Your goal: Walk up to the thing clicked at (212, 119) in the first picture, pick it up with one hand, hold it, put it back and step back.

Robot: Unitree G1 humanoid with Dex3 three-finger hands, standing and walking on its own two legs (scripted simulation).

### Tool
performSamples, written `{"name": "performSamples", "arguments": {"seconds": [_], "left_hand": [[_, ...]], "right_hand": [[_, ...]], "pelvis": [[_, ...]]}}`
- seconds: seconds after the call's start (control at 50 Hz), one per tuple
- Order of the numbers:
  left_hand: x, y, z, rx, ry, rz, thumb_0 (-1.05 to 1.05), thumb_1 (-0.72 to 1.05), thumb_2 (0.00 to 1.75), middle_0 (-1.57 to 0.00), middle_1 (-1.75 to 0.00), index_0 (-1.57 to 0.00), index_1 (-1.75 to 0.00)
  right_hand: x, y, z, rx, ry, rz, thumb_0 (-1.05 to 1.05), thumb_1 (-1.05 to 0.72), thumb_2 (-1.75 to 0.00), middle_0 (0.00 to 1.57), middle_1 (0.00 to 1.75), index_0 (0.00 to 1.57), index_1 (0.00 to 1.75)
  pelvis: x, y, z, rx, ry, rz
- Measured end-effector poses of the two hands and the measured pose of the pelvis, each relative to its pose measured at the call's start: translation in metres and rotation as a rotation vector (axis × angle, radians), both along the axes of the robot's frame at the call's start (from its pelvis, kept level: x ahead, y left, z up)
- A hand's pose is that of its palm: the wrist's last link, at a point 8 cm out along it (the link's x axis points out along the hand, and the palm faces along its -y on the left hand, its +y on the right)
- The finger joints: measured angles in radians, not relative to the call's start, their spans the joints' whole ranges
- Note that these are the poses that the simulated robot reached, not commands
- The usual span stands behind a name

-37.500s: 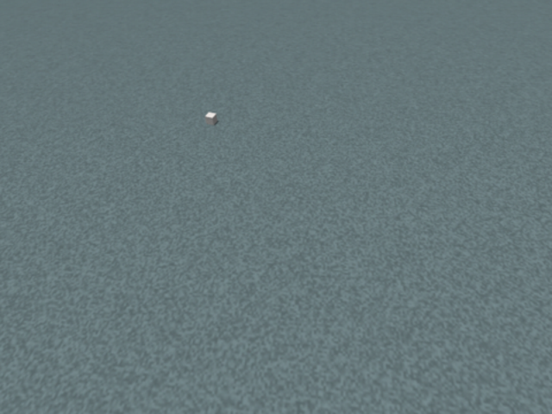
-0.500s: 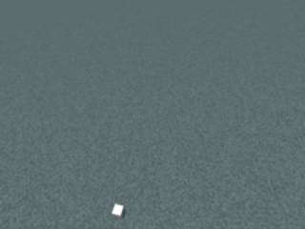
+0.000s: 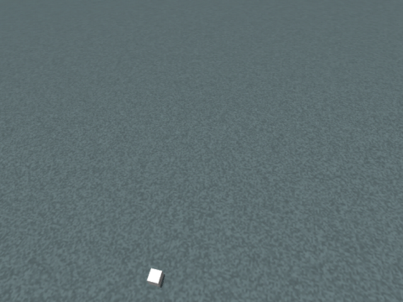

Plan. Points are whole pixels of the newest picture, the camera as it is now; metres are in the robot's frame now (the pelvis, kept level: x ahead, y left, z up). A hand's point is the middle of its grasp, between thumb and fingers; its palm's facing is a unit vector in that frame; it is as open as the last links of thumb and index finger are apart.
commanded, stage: stand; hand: left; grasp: from above
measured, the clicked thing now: (155, 277) +0.40 +0.26 -0.75
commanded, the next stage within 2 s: step back in 0.14 s
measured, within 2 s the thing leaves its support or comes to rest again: neither
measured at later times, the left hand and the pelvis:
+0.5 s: hand out of the picture +0.09 +0.31 -0.18, palm faces +0.00 -0.93 -0.38, open 7.3 cm; pelvis -0.05 +0.04 -0.03, yaw +0 degrees
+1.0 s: hand out of the picture -0.06 +0.27 -0.16, palm faces -0.08 -0.91 -0.40, open 7.3 cm; pelvis -0.16 +0.01 -0.02, yaw -5 degrees
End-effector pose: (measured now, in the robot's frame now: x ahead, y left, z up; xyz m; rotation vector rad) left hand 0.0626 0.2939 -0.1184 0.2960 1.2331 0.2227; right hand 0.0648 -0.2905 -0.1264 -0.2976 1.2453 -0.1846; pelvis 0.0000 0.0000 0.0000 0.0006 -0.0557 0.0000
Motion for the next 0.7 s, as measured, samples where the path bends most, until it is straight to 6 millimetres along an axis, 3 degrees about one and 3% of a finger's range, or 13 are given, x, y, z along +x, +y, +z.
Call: {"name": "performSamples", "arguments": {"seconds": [0.16,0.34,0.46,0.54,0.7], "left_hand": [[0.001,0.000,0.000,-0.001,-0.005,0.001,0.00,0.91,0.90,-0.20,-0.30,-0.21,-0.30],[-0.002,0.022,-0.007,0.040,-0.020,0.002,0.00,0.91,0.90,-0.20,-0.30,-0.21,-0.30],[0.011,0.049,-0.023,0.042,-0.070,-0.041,0.00,0.91,0.90,-0.20,-0.30,-0.21,-0.30],[0.015,0.057,-0.025,0.042,-0.094,-0.047,0.00,0.91,0.90,-0.20,-0.30,-0.21,-0.30],[-0.021,0.050,-0.024,0.025,-0.039,-0.096,0.00,0.91,0.90,-0.20,-0.30,-0.21,-0.30]], "right_hand": [[0.001,-0.003,0.000,0.001,-0.003,0.001,0.00,-0.90,-0.90,0.20,0.30,0.20,0.30],[-0.007,-0.015,-0.005,-0.044,0.001,-0.004,0.00,-0.90,-0.90,0.20,0.30,0.20,0.30],[-0.035,-0.005,-0.005,-0.097,0.013,-0.010,0.00,-0.90,-0.90,0.20,0.30,0.20,0.30],[-0.062,0.010,0.002,-0.106,0.056,0.000,0.00,-0.90,-0.90,0.20,0.30,0.20,0.30],[-0.086,0.023,0.007,-0.102,-0.008,-0.030,0.00,-0.90,-0.90,0.20,0.30,0.20,0.30]], "pelvis": [[-0.001,-0.001,-0.001,-0.001,0.006,0.000],[-0.029,0.006,-0.015,-0.015,0.020,0.006],[-0.043,0.031,-0.030,-0.014,0.031,0.008],[-0.059,0.037,-0.026,-0.021,0.028,0.006],[-0.085,0.041,-0.018,-0.020,0.031,-0.047]]}}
